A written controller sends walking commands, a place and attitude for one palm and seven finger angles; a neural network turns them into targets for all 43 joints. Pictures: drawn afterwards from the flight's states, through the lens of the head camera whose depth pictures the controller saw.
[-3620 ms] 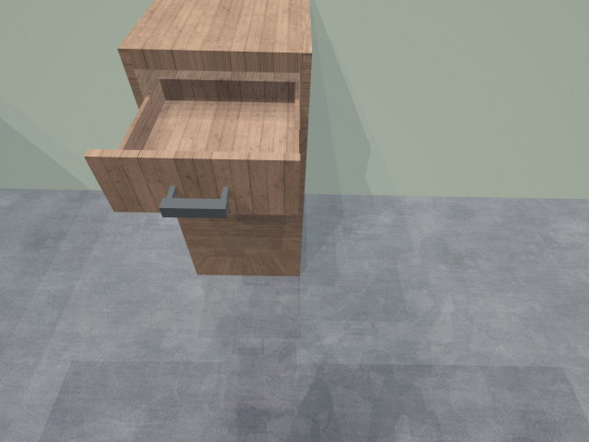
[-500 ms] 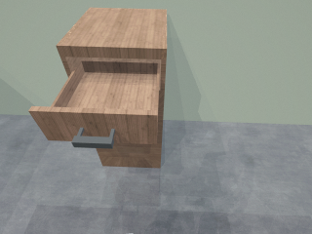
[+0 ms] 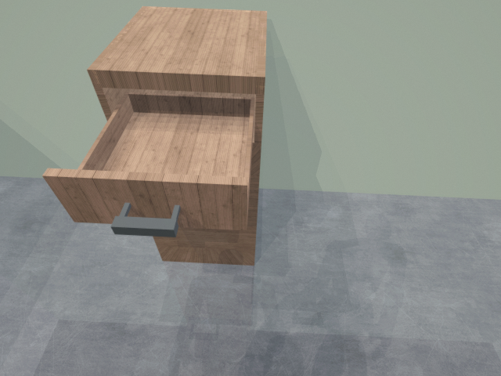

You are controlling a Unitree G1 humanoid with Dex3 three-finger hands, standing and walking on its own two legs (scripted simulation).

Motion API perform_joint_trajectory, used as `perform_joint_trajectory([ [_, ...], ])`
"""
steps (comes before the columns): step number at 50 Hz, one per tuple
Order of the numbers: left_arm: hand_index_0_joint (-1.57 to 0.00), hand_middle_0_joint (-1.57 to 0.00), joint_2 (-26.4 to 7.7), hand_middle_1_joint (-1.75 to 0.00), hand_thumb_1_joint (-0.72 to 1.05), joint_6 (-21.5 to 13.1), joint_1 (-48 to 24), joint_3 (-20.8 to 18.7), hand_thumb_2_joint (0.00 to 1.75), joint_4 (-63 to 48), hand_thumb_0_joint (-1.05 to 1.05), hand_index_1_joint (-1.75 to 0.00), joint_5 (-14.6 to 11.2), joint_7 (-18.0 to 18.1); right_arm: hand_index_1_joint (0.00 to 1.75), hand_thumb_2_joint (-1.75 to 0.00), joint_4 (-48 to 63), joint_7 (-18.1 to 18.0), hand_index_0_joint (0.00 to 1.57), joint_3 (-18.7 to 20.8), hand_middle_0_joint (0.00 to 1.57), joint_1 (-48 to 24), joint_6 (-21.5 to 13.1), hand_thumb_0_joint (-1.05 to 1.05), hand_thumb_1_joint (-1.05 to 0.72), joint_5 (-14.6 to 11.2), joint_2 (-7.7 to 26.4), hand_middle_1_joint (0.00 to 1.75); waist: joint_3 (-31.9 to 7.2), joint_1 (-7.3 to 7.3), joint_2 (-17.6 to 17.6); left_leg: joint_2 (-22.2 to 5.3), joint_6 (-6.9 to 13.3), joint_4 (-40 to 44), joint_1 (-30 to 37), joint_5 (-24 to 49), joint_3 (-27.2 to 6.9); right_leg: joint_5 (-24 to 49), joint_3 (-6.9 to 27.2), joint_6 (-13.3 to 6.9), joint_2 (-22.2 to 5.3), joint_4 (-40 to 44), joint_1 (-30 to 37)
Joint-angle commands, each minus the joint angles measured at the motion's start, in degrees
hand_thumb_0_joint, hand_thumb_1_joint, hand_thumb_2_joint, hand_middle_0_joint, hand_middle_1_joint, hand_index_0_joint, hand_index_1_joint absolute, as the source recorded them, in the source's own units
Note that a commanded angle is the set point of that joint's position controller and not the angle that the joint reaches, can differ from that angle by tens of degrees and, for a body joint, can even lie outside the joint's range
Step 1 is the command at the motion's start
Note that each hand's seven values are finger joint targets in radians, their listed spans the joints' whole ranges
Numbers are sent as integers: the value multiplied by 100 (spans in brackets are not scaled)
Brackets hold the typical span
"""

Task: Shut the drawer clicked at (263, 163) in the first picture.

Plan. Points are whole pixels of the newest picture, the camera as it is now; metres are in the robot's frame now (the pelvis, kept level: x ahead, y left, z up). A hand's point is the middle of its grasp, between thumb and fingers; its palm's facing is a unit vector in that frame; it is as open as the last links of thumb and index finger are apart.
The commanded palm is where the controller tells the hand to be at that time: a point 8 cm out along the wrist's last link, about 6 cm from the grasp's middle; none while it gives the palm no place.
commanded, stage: look again from close up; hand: left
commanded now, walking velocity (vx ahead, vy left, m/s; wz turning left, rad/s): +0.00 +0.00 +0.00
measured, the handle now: (148, 217) +0.38 +0.21 +0.01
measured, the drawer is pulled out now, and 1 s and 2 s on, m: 0.30 0.30 0.30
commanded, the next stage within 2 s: shuffle to correct the standing spot in 0.32 s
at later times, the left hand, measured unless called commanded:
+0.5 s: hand out of the picture +0.03 +0.17 -0.17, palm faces +0.01 -0.98 -0.18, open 7.4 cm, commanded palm none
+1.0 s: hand out of the picture +0.11 +0.17 -0.17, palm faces +0.00 -0.97 -0.26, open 7.4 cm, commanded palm none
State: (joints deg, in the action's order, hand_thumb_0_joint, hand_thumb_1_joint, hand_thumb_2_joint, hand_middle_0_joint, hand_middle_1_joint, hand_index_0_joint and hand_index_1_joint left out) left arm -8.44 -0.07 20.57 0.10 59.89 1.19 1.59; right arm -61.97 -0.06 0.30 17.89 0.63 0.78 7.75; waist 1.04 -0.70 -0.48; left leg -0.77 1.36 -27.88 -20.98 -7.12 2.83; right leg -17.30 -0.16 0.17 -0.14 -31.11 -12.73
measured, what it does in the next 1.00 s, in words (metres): shifts its weight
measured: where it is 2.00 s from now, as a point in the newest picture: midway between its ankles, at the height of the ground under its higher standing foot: outside the picture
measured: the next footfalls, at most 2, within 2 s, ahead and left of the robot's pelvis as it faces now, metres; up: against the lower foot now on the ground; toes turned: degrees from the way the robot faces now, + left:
none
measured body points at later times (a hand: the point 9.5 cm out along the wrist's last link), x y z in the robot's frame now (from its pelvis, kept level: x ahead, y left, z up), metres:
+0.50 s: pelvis +0.05 +0.00 +0.00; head +0.06 +0.01 +0.45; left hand +0.03 +0.22 -0.16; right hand +0.06 -0.23 -0.15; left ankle +0.10 +0.11 -0.73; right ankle +0.00 -0.13 -0.73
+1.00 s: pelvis +0.07 -0.02 +0.00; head +0.09 -0.03 +0.45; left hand +0.11 +0.22 -0.15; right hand +0.11 -0.25 -0.16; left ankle +0.10 +0.11 -0.73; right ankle +0.00 -0.13 -0.73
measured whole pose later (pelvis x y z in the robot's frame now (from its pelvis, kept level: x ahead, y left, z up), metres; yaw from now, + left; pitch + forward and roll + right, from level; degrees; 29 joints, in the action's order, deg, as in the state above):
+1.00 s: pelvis +0.07 -0.02 +0.00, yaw -2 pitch +0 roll +1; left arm -10.1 0.2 14.1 -1.1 57.8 1.2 2.8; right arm -60.5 -1.5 1.1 10.2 0.2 0.3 10.0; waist 3.0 0.0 0.1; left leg -0.9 0.2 -29.8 -16.9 -12.7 4.7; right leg -22.9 1.5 -0.4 -0.5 -31.6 -8.6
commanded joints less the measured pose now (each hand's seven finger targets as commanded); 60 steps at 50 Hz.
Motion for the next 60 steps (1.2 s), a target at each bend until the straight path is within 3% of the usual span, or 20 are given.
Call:
perform_joint_trajectory([
  [1, -20, -20, -578, -30, 90, -136, 386, -67, 90, -114, 0, -30, -9, 43, 30, -90, 175, -66, 20, 141, 20, 163, -134, 0, -90, -4, 617, 30, 379, -18, 168, -433, 40, 628, 637, -1361, -642, -1110, 648, -288, -423, 1176, -1049],
  [5, -20, -20, -556, -30, 90, -133, 400, -55, 90, -16, 0, -30, 0, 49, 30, -90, 102, -72, 20, 130, 20, 110, -132, 0, -90, -13, 631, 30, 537, -29, 115, -456, 29, 691, 670, -1384, -664, -1173, 637, -271, -411, 1249, -1131],
  [10, -20, -20, -548, -30, 90, -153, 503, -41, 90, 109, 0, -30, -1, 45, 30, -90, 61, -86, 20, 116, 20, -10, -179, 0, -90, -22, 688, 30, 459, 28, -6, -509, 61, 801, 694, -1249, -709, -634, 572, -250, -403, 1164, -828],
  [21, -20, -20, -631, -30, 90, -169, 386, -46, 90, 181, 0, -30, -14, 57, 30, -90, -9, -118, 20, 88, 20, -179, -263, 0, -90, -36, 776, 30, 124, 77, 118, -547, 107, 575, 1075, -57, -553, 544, 492, -195, -478, 1006, -289],
  [23, -20, -20, -581, -30, 90, -151, 425, -52, 90, 221, 0, -30, -3, 46, 30, -90, -54, -99, 20, 66, 20, -116, -241, 0, -90, -19, 716, 30, 83, 85, 73, -517, 101, 550, 1046, -608, -509, 9, 475, -219, -465, 972, -234],
  [25, -20, -20, -600, -30, 90, -125, 410, -77, 90, 199, 0, -30, 22, 17, 30, -90, -38, -76, 20, 84, 20, -154, -206, 0, -90, 2, 744, 30, 409, 100, 122, -475, 112, 561, 768, -1339, -515, -705, 521, -279, -463, 1025, -419],
  [28, -20, -20, -693, -30, 90, -114, 407, -129, 90, 164, 0, -30, 27, -28, 30, -90, 41, -47, 20, 100, 20, -149, -197, 0, -90, 25, 739, 30, 583, 112, 99, -394, 124, 461, 539, -1723, -497, -1159, 620, -374, -510, 1049, -512],
  [30, -20, -20, -650, -30, 90, -121, 366, -131, 90, 135, 0, -30, 26, -11, 30, -90, 58, -64, 20, 73, 20, -145, -227, 0, -90, 13, 709, 30, 643, 106, 210, -387, 130, 311, 616, -934, -425, -428, 576, -362, -512, 923, -471],
  [35, -20, -20, -698, -30, 90, -156, 396, -129, 90, 150, 0, -30, -22, 117, 30, -90, -38, -204, 20, 39, 20, 17, -330, 0, -90, -38, 822, 30, -162, 113, 25, -641, 242, -69, 1470, 2803, -447, 2089, 293, -118, -501, 457, 137],
  [40, -20, -20, -764, -30, 90, -75, 238, -201, 90, -84, 0, -30, -40, 190, 30, -90, 102, -252, 20, 143, 20, -59, -229, 0, -90, -58, 828, 30, -332, 75, -23, -693, 234, -151, 1645, 3467, -381, 2645, 257, -82, -525, 188, 124],
  [44, -20, -20, -765, -30, 90, -30, 141, -232, 90, -254, 0, -30, -30, 184, 30, -90, 249, -242, 20, 214, 20, -209, -145, 0, -90, -41, 867, 30, -532, 92, -15, -786, 277, -131, 1689, 3156, -433, 2242, 285, -94, -478, 104, 42],
  [49, -20, -20, -831, -30, 90, -30, 40, -223, 90, -356, 0, -30, 5, 164, 30, -90, 386, -165, 20, 208, 20, -464, -104, 0, -90, -22, 756, 30, -463, 119, 430, -531, 69, -170, 1223, 1423, -257, 2441, 612, -208, -654, 385, 162],
  [50, -20, -20, -798, -30, 90, -125, 105, -190, 90, -462, 0, -30, 40, 332, 30, -90, 894, -137, 20, 273, 20, -698, -140, 0, -90, -67, 1037, 30, 9, 56, 348, -615, -29, -1057, 1086, 1470, -107, 3710, 914, -17, -725, 663, -341],
  [51, -20, -20, -1072, -30, 90, -143, -270, -226, 90, -788, 0, -30, 41, 290, 30, -90, 939, -56, 20, 244, 20, -296, -70, 0, -90, -23, 754, 30, -136, -123, 567, -355, -14, -950, 428, -364, -164, 2520, 962, -312, -925, 589, -26],
  [52, -20, -20, -1048, -30, 90, -177, -412, -197, 90, -907, 0, -30, 16, 251, 30, -90, 1013, -32, 20, 223, 20, -358, -30, 0, -90, -9, 708, 30, -92, -135, 776, -223, -38, -944, 364, -936, -66, 1976, 1096, -506, -943, 656, -185],
  [53, -20, -20, -1044, -30, 90, -206, -505, -181, 90, -996, 0, -30, 11, 230, 30, -90, 1080, -15, 20, 226, 20, -303, -38, 0, -90, 5, 669, 30, -46, -185, 693, -189, -49, -814, 463, -915, -34, 1764, 1080, -611, -929, 649, -351],
  [54, -20, -20, -1058, -30, 90, -208, -477, -191, 90, -1067, 0, -30, 18, 217, 30, -90, 1083, 0, 20, 195, 20, -301, -53, 0, -90, 27, 690, 30, -5, -141, 198, -165, -69, -575, 638, -535, 31, 2208, 929, -617, -847, 434, -294],
  [56, -20, -20, -1069, -30, 90, -144, -402, -177, 90, -1087, 0, -30, -21, 192, 30, -90, 1125, -21, 20, 190, 20, -270, -65, 0, -90, 4, 804, 30, 17, -93, 135, -352, 63, -501, 754, 48, -231, 1402, 674, -448, -534, 305, -390],
  [58, -20, -20, -1015, -30, 90, -70, -415, -138, 90, -1085, 0, -30, -21, 167, 30, -90, 1158, -23, 20, 191, 20, -360, -48, 0, -90, 15, 934, 30, 412, -44, 197, -437, 123, -186, 418, -706, -449, -125, 602, -373, -351, 532, -638],
  [60, -20, -20, -996, -30, 90, -32, -402, -116, 90, -1080, 0, -30, -11, 142, 30, -90, 1139, -13, 20, 167, 20, -366, -49, 0, -90, 37, 984, 30, 644, -15, 203, -420, 129, 28, 258, -1123, -529, -776, 605, -384, -295, 665, -767],
])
